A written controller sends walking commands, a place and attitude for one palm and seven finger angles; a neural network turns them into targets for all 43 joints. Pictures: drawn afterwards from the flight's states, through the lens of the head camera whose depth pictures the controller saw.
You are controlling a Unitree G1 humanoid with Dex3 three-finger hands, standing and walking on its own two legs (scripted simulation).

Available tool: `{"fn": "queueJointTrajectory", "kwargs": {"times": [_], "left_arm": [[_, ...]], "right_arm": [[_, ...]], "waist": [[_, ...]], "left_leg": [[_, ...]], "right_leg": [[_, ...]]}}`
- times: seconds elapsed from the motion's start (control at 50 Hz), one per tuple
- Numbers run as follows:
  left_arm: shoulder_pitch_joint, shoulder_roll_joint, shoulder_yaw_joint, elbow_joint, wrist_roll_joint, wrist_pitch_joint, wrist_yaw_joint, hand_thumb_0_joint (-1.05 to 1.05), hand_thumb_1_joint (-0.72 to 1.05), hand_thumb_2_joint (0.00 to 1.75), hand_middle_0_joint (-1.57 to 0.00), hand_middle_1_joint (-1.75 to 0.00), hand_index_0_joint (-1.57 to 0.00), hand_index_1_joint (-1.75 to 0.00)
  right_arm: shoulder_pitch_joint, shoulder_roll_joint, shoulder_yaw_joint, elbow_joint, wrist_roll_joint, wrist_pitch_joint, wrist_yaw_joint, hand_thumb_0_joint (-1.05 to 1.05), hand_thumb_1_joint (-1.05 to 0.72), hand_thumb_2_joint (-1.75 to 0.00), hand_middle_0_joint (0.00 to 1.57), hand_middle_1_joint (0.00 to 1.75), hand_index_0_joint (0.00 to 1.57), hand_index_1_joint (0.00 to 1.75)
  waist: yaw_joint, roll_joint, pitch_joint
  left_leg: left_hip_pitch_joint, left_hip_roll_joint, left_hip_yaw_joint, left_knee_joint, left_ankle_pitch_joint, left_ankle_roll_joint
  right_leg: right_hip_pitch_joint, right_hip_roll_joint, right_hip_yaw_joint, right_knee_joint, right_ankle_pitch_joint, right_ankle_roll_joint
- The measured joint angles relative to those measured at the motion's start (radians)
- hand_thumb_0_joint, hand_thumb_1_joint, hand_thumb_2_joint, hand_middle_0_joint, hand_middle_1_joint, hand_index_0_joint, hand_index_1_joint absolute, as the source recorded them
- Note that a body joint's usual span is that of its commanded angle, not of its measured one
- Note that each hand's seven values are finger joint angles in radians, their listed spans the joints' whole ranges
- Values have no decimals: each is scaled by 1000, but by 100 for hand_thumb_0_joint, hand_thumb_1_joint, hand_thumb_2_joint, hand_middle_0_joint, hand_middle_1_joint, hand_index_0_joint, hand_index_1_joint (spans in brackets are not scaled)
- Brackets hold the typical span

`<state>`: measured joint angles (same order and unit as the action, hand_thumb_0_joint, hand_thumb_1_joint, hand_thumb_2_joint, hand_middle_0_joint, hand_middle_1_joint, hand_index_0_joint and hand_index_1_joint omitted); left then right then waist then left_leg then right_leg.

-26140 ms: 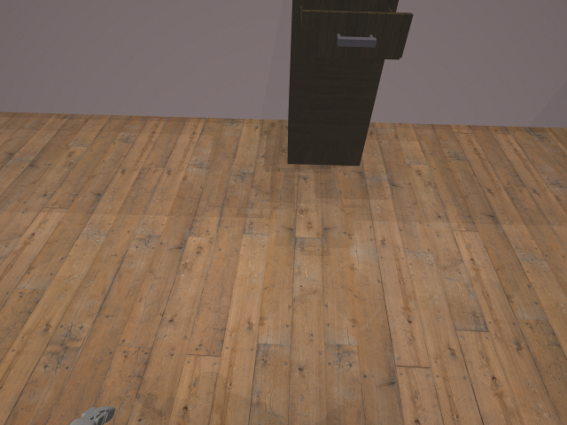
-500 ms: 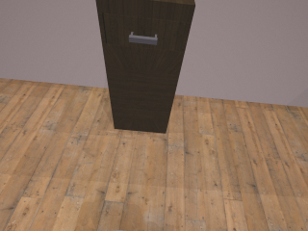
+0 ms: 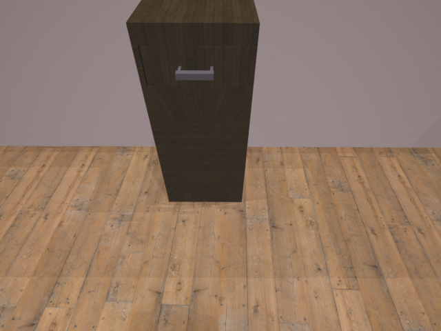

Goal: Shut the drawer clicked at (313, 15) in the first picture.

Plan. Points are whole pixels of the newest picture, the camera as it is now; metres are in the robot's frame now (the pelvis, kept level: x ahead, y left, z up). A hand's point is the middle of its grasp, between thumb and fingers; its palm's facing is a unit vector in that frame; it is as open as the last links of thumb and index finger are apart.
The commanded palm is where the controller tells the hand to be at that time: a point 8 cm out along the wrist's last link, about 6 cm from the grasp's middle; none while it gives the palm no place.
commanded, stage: let the arm hang, fingers relaxed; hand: left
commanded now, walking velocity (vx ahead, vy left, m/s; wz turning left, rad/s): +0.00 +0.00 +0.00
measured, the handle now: (195, 72) +0.89 +0.14 +0.03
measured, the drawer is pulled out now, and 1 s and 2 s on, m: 0.00 0.00 0.00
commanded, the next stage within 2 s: look to check the result in 0.20 s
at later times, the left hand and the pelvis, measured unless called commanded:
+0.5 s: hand out of the picture -0.03 +0.13 -0.18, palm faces +0.06 -0.99 -0.16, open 7.4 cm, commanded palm none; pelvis +0.01 -0.02 +0.00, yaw +0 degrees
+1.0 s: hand out of the picture +0.00 +0.13 -0.18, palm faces +0.06 -0.98 -0.17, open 7.4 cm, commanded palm none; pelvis +0.03 -0.03 +0.00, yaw +0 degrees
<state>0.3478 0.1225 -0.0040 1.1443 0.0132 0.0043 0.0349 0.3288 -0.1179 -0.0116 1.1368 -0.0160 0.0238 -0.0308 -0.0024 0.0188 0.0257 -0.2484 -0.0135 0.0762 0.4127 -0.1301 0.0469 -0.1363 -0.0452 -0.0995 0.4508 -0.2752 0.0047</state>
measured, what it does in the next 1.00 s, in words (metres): stands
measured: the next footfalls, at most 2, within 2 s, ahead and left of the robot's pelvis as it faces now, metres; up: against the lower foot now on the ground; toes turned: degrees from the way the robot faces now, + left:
none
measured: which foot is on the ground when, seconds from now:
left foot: down 0.00-1.00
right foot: down 0.00-1.00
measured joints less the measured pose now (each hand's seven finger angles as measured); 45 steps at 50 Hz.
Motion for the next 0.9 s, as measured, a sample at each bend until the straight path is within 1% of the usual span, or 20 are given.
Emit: {"fn": "queueJointTrajectory", "kwargs": {"times": [0.18,0.42,0.74,0.9], "left_arm": [[-17,-34,5,-1,-2,-6,3,0,91,90,-21,-30,-20,-30],[-5,-30,14,15,-5,-9,10,0,91,90,-20,-29,-20,-30],[-17,-24,14,15,-5,-15,13,0,91,90,-20,-29,-20,-30],[-30,-20,14,11,-5,-16,11,0,91,90,-20,-29,-20,-30]], "right_arm": [[25,26,-5,15,-2,-1,-4,1,-91,-90,20,30,20,30],[24,41,-8,21,-1,-5,-10,1,-91,-90,20,30,20,30],[-35,18,-5,18,0,-13,-17,1,-92,-90,20,30,20,30],[-46,6,-5,17,1,-16,-16,1,-92,-90,20,30,20,30]], "waist": [[-12,-9,9],[-10,-11,27],[3,-9,27],[1,-13,32]], "left_leg": [[-13,15,-8,23,-12,-14],[-18,29,-18,49,-37,-28],[15,30,-19,38,-54,-35],[26,31,-20,29,-57,-38]], "right_leg": [[-6,14,-6,12,-9,-13],[3,29,-13,10,-24,-25],[43,33,-14,-19,-32,-26],[56,35,-14,-31,-34,-29]]}}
